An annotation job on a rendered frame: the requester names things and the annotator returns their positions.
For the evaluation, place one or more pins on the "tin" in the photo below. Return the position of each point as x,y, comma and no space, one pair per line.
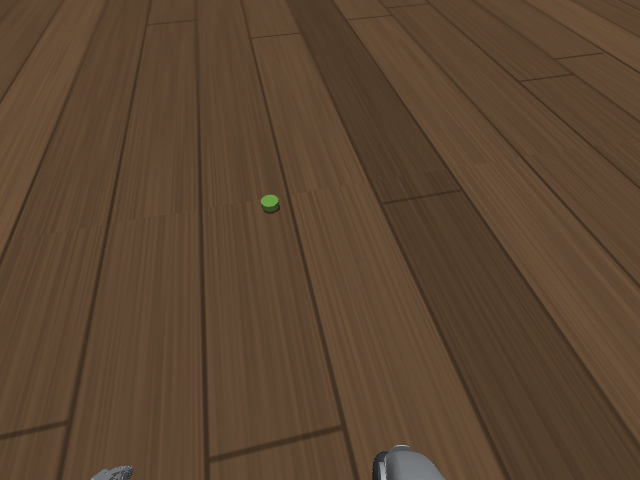
270,202

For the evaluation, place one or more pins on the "right robot foot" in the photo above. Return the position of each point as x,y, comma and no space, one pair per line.
378,458

